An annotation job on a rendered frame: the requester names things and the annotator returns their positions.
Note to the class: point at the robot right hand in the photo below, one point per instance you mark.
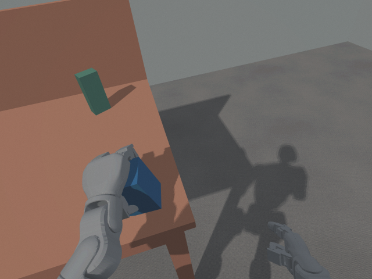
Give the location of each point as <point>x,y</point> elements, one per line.
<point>294,245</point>

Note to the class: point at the right robot forearm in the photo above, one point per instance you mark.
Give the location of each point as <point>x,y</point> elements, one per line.
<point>307,267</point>

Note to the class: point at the robot left hand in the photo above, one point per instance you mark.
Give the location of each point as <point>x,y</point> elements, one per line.
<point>108,173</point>

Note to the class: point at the left robot forearm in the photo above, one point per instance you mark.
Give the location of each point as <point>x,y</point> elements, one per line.
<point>98,252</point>

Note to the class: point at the sponge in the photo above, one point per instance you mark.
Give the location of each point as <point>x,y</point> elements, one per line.
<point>142,188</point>

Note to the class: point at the table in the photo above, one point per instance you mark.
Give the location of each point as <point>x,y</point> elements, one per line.
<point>48,135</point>

